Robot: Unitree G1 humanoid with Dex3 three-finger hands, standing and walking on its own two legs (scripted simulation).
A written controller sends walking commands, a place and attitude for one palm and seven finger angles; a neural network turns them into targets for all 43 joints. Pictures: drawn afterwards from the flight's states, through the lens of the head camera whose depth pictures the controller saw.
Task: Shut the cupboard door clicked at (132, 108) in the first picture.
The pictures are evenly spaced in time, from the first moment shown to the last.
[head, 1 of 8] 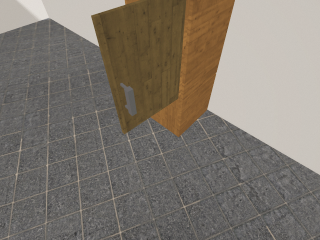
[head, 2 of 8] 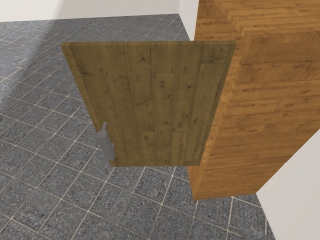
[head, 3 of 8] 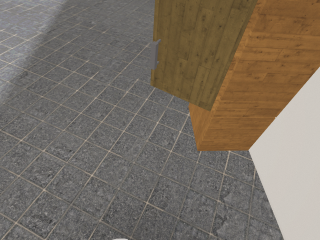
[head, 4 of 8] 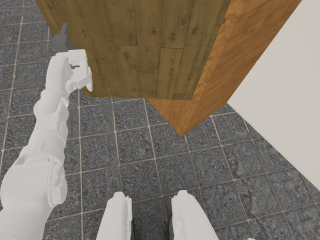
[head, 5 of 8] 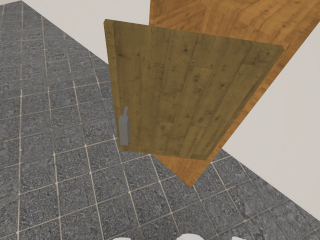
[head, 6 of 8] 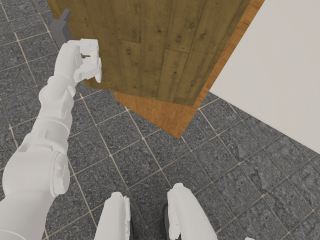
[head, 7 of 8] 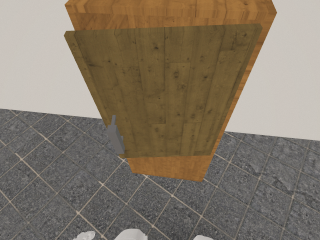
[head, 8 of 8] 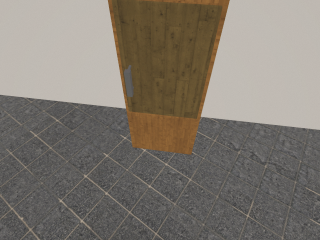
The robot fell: no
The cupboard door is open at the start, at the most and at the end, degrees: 85 85 0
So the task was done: yes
